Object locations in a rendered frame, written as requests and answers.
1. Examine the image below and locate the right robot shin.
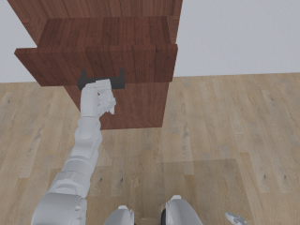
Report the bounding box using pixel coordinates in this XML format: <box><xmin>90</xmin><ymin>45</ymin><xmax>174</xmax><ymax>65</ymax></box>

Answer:
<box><xmin>165</xmin><ymin>195</ymin><xmax>182</xmax><ymax>225</ymax></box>

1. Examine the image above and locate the drawer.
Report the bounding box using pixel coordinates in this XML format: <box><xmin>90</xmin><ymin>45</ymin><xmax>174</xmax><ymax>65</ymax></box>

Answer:
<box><xmin>14</xmin><ymin>16</ymin><xmax>178</xmax><ymax>87</ymax></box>

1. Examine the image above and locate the right robot hand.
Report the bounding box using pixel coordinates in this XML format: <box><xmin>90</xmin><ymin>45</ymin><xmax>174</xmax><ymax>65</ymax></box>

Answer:
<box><xmin>225</xmin><ymin>211</ymin><xmax>247</xmax><ymax>225</ymax></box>

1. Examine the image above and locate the left robot thigh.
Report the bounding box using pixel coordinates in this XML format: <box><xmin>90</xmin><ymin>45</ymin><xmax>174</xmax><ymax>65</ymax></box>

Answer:
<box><xmin>103</xmin><ymin>208</ymin><xmax>134</xmax><ymax>225</ymax></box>

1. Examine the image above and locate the cabinet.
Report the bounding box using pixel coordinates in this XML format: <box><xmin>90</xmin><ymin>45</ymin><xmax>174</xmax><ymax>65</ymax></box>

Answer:
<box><xmin>7</xmin><ymin>0</ymin><xmax>183</xmax><ymax>130</ymax></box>

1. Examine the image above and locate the robot left upper arm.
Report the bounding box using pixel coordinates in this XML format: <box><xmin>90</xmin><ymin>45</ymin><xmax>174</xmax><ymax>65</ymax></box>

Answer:
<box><xmin>32</xmin><ymin>192</ymin><xmax>87</xmax><ymax>225</ymax></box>

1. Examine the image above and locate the left robot forearm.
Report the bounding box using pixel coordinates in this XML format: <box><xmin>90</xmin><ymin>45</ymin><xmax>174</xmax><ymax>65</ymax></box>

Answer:
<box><xmin>30</xmin><ymin>116</ymin><xmax>102</xmax><ymax>225</ymax></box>

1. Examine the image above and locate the left robot hand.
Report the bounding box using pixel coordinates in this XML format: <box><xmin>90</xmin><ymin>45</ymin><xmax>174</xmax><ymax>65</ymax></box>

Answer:
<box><xmin>80</xmin><ymin>79</ymin><xmax>116</xmax><ymax>119</ymax></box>

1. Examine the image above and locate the handle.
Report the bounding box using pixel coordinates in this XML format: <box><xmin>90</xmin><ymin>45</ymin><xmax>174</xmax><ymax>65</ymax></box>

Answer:
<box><xmin>77</xmin><ymin>67</ymin><xmax>126</xmax><ymax>91</ymax></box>

